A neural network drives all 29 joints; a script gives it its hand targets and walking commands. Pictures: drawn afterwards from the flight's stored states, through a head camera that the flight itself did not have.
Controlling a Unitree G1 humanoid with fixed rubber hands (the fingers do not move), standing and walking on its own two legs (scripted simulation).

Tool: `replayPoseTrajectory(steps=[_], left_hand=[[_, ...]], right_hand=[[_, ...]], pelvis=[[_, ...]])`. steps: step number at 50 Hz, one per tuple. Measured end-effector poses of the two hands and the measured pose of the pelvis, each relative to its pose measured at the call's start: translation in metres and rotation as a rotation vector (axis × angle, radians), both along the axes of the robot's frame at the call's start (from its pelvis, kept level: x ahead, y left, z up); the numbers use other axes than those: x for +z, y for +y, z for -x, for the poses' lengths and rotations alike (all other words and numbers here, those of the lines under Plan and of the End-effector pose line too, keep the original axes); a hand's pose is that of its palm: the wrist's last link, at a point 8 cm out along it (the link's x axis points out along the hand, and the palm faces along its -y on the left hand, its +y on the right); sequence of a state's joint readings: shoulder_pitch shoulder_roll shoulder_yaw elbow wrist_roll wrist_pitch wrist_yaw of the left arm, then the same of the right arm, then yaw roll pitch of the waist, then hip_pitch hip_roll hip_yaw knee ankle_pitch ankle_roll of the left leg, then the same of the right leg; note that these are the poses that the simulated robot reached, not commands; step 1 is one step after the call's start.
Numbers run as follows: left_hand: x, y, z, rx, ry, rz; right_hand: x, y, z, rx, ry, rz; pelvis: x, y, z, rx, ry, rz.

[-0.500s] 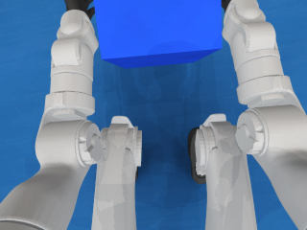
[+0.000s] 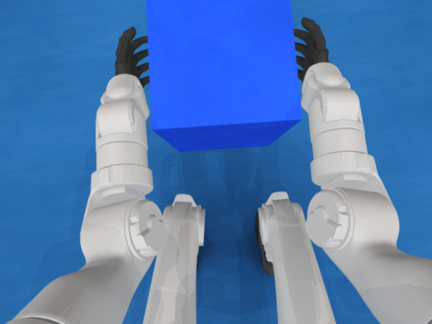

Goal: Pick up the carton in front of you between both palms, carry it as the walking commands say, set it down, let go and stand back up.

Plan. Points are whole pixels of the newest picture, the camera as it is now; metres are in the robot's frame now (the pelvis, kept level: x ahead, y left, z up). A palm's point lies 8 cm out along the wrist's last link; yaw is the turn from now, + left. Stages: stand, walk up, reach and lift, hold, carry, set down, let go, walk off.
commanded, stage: reach and lift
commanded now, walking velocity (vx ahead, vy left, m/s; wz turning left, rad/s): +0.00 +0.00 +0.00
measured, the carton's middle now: (221, 88) +0.51 +0.01 -0.12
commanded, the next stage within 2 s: none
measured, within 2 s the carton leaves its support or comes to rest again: neither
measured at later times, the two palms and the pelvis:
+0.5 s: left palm (81, 59) +0.45 +0.16 +0.11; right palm (380, 45) +0.46 -0.14 +0.11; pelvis +0.06 +0.00 +0.14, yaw +0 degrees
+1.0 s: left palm out of the picture +0.41 +0.15 +0.26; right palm out of the picture +0.41 -0.15 +0.26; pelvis +0.10 +0.00 +0.26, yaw +0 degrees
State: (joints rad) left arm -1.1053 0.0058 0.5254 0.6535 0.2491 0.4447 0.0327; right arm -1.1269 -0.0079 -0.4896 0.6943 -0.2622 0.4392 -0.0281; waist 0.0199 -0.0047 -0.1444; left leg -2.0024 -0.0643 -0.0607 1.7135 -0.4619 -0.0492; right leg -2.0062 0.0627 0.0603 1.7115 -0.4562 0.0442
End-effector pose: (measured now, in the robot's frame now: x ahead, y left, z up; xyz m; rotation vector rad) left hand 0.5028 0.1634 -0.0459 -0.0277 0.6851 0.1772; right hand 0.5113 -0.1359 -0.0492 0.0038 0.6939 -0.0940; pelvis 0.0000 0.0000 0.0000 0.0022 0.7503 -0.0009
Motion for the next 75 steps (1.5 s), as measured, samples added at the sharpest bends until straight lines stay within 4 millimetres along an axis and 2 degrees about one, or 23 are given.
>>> replayPoseTrajectory(steps=[12,25,36,46,54,60,68,75], left_hand=[[0.076,-0.012,0.016,-0.027,0.009,0.006],[0.157,-0.007,0.049,-0.004,0.007,0.015],[0.224,-0.011,0.07,-0.022,0.004,0.017],[0.284,-0.012,0.089,-0.029,-0.006,0.013],[0.328,-0.012,0.104,-0.036,-0.029,-0.002],[0.345,-0.012,0.111,-0.051,-0.027,-0.02],[0.342,-0.013,0.115,-0.053,-0.001,-0.01],[0.348,-0.012,0.111,-0.052,-0.018,-0.01]], right_hand=[[0.078,-0.012,0.024,-0.034,0.009,-0.003],[0.158,-0.007,0.053,-0.025,0.008,-0.013],[0.225,-0.011,0.079,-0.043,0.004,-0.011],[0.285,-0.013,0.099,-0.039,-0.006,-0.005],[0.329,-0.013,0.113,-0.032,-0.029,0.0],[0.348,-0.013,0.12,-0.019,-0.028,0.016],[0.345,-0.014,0.125,-0.026,-0.001,0.016],[0.35,-0.013,0.121,-0.028,-0.019,0.012]], pelvis=[[0.067,0.001,-0.032,-0.005,-0.055,0.0],[0.141,-0.001,-0.057,-0.001,-0.203,0.0],[0.198,0.0,-0.075,0.001,-0.368,0.003],[0.242,0.0,-0.091,-0.004,-0.551,0.001],[0.266,-0.001,-0.1,0.003,-0.702,0.002],[0.272,-0.001,-0.098,0.005,-0.785,0.001],[0.271,-0.001,-0.087,0.001,-0.827,0.002],[0.273,0.0,-0.087,-0.001,-0.827,0.004]])
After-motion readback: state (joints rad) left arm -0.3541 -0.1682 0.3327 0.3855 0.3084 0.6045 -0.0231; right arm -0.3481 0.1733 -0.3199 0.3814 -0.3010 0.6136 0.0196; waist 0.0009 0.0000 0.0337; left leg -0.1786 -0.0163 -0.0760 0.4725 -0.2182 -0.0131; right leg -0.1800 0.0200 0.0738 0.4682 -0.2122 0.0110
